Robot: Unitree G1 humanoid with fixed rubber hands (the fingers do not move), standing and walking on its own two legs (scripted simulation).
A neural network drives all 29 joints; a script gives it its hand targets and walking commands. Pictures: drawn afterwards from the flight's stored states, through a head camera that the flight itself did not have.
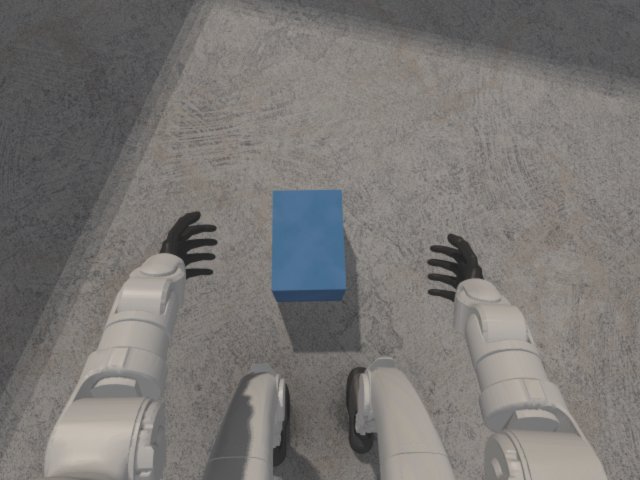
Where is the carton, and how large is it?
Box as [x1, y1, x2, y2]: [271, 190, 345, 301]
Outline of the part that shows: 273,191 271,290 276,300 340,300 345,290 341,190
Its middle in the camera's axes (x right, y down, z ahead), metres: -0.03 +0.01 +1.07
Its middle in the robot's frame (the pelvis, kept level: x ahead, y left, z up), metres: +0.55 +0.02 -0.60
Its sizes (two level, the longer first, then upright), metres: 0.269 0.183 0.164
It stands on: the floor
